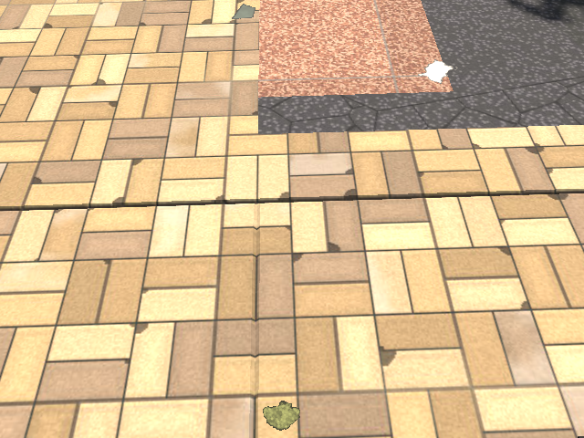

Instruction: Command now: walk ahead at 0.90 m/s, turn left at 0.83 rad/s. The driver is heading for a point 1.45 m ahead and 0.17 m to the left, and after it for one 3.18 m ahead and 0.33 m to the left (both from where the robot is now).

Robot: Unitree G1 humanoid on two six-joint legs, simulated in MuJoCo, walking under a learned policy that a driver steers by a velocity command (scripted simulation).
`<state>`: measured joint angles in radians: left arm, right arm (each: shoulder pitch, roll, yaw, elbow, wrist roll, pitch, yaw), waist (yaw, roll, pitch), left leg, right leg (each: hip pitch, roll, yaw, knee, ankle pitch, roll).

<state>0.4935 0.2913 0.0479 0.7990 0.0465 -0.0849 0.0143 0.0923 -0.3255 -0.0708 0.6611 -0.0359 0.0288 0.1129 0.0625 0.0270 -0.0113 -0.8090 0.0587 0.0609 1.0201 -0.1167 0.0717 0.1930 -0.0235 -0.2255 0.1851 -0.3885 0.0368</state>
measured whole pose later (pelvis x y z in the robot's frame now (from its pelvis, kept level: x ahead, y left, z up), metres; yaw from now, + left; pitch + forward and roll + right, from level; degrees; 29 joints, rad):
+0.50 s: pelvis +0.43 +0.11 +0.00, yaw +26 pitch +3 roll -1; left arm -0.02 0.27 -0.02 0.58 0.05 -0.06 -0.03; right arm 0.46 -0.33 -0.06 0.82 0.01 -0.07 0.01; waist -0.12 0.00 0.04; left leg 0.16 -0.15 -0.25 0.23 -0.40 0.17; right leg -0.71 -0.07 0.02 0.58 0.08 0.01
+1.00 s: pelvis +0.89 +0.30 +0.00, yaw +11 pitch +3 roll +0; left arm 0.53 0.30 0.08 0.90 -0.01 -0.07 -0.02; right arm -0.05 -0.26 0.04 0.58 -0.06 -0.10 0.00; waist 0.13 -0.02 0.01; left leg -0.51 0.02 -0.02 0.61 -0.14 -0.01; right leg -0.05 0.09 0.22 0.77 -0.46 -0.09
